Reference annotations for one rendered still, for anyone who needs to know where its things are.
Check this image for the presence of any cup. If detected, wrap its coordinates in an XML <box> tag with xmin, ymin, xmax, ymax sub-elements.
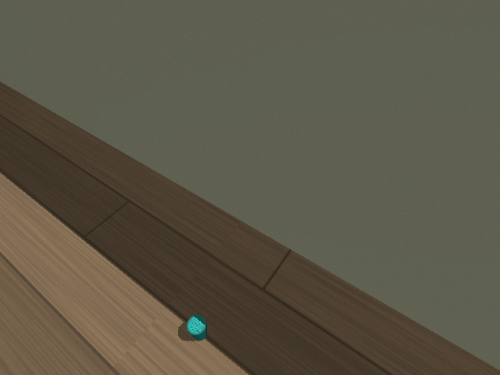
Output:
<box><xmin>187</xmin><ymin>315</ymin><xmax>207</xmax><ymax>341</ymax></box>

